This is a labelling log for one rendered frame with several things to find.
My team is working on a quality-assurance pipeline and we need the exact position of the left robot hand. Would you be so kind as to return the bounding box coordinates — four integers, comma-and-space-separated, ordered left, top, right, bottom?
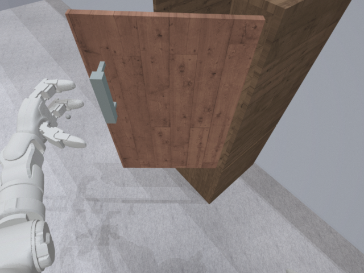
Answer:
16, 78, 86, 149

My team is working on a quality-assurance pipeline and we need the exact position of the handle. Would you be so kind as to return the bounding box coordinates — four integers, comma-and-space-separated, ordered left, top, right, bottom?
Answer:
89, 61, 118, 123

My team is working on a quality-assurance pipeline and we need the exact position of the robot left forearm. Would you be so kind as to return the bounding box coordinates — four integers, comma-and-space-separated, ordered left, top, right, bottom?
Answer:
0, 132, 46, 229

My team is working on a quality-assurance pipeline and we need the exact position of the robot left upper arm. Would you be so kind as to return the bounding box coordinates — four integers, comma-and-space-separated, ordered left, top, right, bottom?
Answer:
0, 220, 55, 273

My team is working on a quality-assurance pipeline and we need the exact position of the cupboard door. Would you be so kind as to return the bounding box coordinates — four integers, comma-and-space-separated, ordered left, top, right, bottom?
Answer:
65, 9, 265, 168

